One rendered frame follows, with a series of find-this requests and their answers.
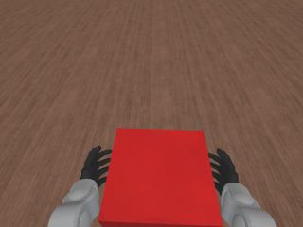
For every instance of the robot right forearm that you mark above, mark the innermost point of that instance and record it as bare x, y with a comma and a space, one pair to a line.
240, 209

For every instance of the robot left forearm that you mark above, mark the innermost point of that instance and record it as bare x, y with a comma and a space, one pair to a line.
79, 207

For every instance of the robot left hand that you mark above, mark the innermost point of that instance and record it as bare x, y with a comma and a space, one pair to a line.
91, 165

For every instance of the robot right hand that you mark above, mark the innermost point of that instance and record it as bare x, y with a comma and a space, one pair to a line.
226, 169

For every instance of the carton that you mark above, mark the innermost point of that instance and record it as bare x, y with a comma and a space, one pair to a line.
159, 178

